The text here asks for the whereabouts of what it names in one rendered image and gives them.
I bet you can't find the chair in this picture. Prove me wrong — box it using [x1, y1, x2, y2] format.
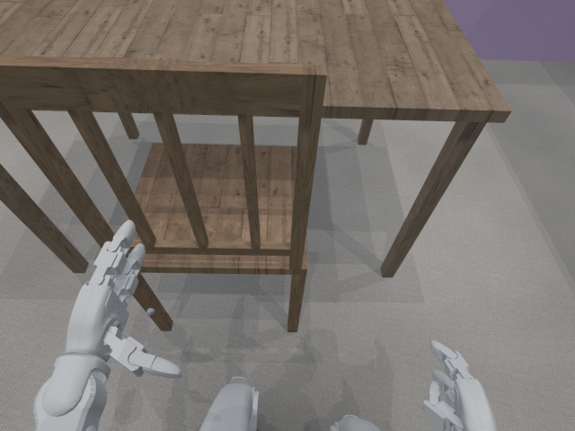
[0, 55, 327, 332]

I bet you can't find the left robot shin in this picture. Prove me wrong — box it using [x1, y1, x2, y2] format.
[221, 377, 249, 390]

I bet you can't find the table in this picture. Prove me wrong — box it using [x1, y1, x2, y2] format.
[0, 0, 512, 277]

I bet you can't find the left robot hand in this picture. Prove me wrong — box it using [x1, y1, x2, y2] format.
[65, 220, 181, 378]

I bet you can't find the left robot thigh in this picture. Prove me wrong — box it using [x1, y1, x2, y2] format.
[199, 383, 260, 431]

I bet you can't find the right robot hand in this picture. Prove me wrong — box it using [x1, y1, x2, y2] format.
[424, 340, 498, 431]

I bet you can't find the robot left forearm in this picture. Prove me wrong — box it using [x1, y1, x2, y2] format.
[33, 353, 111, 431]

